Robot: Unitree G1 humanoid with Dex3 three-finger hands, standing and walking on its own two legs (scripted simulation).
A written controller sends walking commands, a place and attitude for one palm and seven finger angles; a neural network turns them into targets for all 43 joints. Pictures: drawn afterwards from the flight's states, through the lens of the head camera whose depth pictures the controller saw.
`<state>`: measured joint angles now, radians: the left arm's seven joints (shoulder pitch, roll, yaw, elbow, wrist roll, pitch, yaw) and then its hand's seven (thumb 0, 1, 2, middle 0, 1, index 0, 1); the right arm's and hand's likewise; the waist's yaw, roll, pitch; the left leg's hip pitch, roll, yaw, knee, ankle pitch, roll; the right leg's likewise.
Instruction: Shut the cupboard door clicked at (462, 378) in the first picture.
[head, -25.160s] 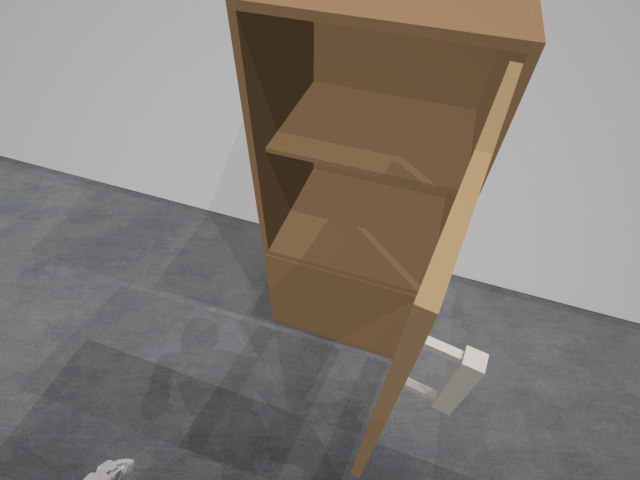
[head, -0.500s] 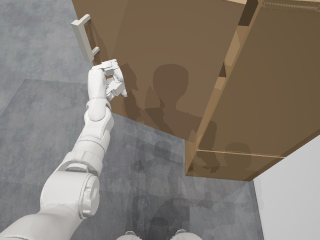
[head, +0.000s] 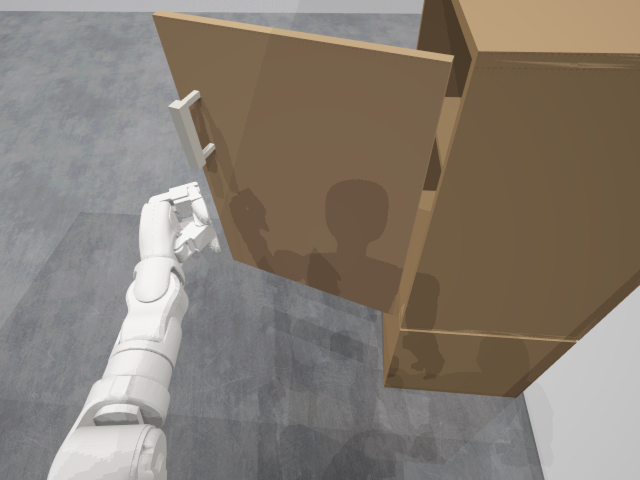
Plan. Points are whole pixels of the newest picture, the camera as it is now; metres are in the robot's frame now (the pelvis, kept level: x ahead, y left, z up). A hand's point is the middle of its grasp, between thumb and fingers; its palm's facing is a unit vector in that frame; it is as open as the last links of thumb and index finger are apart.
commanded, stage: draw the hand back to the body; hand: left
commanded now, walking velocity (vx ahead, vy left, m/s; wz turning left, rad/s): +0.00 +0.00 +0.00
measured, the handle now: (195, 130) +0.65 +0.21 +0.09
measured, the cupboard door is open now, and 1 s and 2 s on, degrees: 72 72 72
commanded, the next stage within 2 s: step back with the hand held close in 1.26 s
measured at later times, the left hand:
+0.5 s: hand (81, 310) +0.27 +0.23 +0.15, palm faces +0.23 -0.94 -0.25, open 3.5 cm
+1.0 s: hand out of the picture +0.17 +0.33 +0.19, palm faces +0.50 -0.75 -0.43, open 6.9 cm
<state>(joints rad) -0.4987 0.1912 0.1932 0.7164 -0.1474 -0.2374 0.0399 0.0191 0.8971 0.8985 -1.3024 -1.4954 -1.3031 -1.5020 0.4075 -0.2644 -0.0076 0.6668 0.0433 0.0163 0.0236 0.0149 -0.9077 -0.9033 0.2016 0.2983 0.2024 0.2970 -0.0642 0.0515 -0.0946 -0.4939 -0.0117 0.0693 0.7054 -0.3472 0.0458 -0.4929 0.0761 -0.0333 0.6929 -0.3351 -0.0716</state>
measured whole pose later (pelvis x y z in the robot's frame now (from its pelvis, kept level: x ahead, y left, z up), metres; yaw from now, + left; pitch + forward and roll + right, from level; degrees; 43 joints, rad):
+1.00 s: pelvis +0.00 +0.04 +0.03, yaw +3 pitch -5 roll -1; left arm 0.50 0.38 0.36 -0.40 -0.09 -0.04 0.11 0.02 0.89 0.90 -0.31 -0.40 -0.31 -0.41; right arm 0.21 -0.25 0.01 0.63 0.04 -0.05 -0.05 0.02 -0.91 -0.90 0.20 0.30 0.20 0.30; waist 0.06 0.09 0.00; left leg -0.10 -0.08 0.03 0.41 -0.23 0.10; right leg -0.07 0.02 -0.05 0.37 -0.22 -0.01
